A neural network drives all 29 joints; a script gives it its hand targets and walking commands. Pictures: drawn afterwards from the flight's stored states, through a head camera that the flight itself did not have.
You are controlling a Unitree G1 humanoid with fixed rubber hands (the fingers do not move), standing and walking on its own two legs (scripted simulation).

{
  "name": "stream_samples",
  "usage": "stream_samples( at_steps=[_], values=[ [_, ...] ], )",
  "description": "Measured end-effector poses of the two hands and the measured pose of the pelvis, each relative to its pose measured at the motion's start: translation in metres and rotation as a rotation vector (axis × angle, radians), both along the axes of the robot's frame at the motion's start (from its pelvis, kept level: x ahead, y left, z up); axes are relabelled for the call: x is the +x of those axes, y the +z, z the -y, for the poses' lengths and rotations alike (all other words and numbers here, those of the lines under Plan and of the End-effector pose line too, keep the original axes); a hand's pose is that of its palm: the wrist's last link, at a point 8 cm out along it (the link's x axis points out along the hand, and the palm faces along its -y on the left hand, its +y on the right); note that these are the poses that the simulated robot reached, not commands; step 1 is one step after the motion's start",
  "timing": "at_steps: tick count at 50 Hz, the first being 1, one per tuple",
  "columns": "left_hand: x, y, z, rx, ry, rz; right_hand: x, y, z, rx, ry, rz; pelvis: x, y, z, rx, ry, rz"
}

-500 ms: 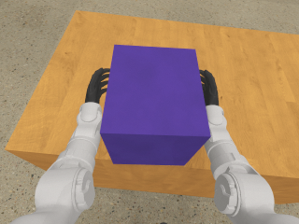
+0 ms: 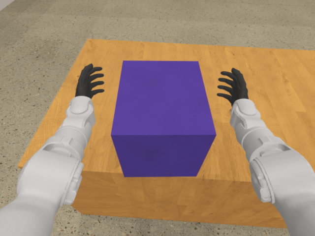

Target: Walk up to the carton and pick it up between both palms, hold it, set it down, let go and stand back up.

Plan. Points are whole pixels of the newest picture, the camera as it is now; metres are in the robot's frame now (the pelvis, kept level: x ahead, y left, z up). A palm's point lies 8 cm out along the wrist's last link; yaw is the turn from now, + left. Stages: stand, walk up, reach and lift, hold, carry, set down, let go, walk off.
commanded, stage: set down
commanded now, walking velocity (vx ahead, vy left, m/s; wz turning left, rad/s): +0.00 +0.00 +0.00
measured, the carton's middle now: (160, 120) +0.45 +0.00 +0.02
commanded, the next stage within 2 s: none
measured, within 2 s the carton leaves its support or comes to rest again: neither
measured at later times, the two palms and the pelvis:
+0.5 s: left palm (78, 85) +0.48 +0.21 +0.13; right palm (247, 84) +0.47 -0.22 +0.15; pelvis -0.01 -0.01 +0.00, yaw +1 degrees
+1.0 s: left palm (44, 114) +0.37 +0.25 +0.15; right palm (256, 106) +0.38 -0.21 +0.16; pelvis -0.01 +0.01 +0.01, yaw +5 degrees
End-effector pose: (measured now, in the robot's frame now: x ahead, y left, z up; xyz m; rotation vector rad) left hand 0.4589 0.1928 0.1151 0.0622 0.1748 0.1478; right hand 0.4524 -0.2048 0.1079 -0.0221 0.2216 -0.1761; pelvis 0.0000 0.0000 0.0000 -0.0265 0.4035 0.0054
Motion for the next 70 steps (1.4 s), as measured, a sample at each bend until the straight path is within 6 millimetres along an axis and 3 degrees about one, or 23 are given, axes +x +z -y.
stream_samples(
  at_steps=[6,10,18,26,32,37,40,44,49,55,59,62,67,70],
  values=[
    [0.0,0.026,-0.001,0.011,-0.001,-0.005,0.003,0.039,0.026,-0.001,-0.025,0.03,-0.007,0.0,0.006,0.009,0.005,0.048],
    [0.003,0.031,-0.005,0.009,0.001,-0.017,0.005,0.051,0.036,-0.006,-0.023,0.03,-0.011,-0.001,0.01,0.019,0.009,0.047],
    [0.013,0.018,-0.016,-0.019,-0.018,-0.023,0.01,0.04,0.035,-0.001,0.0,-0.005,-0.015,-0.003,0.013,0.026,0.017,0.005],
    [0.02,0.018,-0.016,-0.077,-0.066,-0.02,0.015,0.04,0.01,-0.016,0.041,-0.012,-0.006,-0.002,0.008,0.017,0.014,-0.035],
    [0.007,0.052,-0.024,-0.089,-0.072,0.013,0.01,0.074,-0.01,-0.031,0.055,0.027,0.006,0.006,0.001,0.009,0.017,0.042],
    [-0.019,0.091,-0.04,-0.056,-0.054,0.041,-0.003,0.113,-0.023,-0.025,0.055,0.067,0.012,0.012,-0.005,0.006,0.039,0.171],
    [-0.039,0.106,-0.051,-0.03,-0.039,0.037,-0.015,0.123,-0.026,-0.005,0.051,0.055,0.011,0.015,-0.009,0.008,0.055,0.26],
    [-0.064,0.101,-0.061,-0.005,-0.026,0.016,-0.034,0.11,-0.02,0.023,0.039,0.008,0.004,0.016,-0.011,0.014,0.073,0.36],
    [-0.087,0.049,-0.059,-0.013,-0.024,-0.051,-0.062,0.059,-0.002,0.043,0.023,-0.055,-0.008,0.014,-0.01,0.019,0.083,0.394],
    [-0.105,-0.024,-0.024,-0.037,-0.085,-0.1,-0.095,-0.002,0.023,0.024,0.019,-0.074,-0.023,0.012,-0.004,0.02,0.064,0.351],
    [-0.115,-0.058,0.002,-0.057,-0.104,-0.124,-0.113,-0.034,0.035,0.019,0.019,-0.099,-0.027,0.01,0.002,0.021,0.038,0.294],
    [-0.112,-0.056,0.01,-0.064,-0.071,-0.106,-0.113,-0.043,0.039,0.022,0.045,-0.097,-0.029,0.009,0.008,0.026,0.015,0.246],
    [-0.1,-0.03,0.001,-0.059,-0.03,-0.026,-0.101,-0.023,0.031,0.02,0.079,0.006,-0.022,0.009,0.02,0.032,0.003,0.208],
    [-0.103,-0.02,-0.012,-0.039,-0.022,-0.017,-0.099,-0.015,0.022,0.026,0.079,0.028,-0.016,0.011,0.024,0.032,0.021,0.251]
  ],
)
